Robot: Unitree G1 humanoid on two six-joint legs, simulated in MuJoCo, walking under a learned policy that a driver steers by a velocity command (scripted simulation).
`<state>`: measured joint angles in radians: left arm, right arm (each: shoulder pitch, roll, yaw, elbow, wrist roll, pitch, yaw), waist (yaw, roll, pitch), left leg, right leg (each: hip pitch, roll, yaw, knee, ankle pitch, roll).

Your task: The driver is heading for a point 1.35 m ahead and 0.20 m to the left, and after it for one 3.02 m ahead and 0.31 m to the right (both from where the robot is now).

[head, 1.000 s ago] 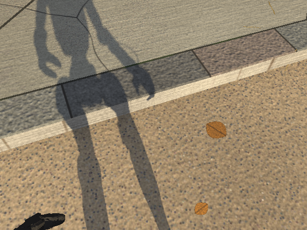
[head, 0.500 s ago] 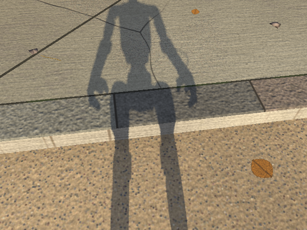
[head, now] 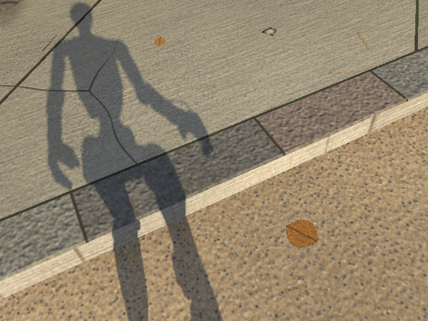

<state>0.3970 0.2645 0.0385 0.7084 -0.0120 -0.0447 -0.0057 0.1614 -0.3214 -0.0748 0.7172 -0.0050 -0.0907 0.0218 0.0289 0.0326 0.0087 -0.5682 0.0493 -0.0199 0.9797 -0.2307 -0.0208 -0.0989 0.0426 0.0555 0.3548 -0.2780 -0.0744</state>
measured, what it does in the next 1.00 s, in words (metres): walks ahead, turning left: left foot, then right foot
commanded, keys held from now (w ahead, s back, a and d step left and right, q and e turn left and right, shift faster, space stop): w+e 0.06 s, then w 0.04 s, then w+q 0.90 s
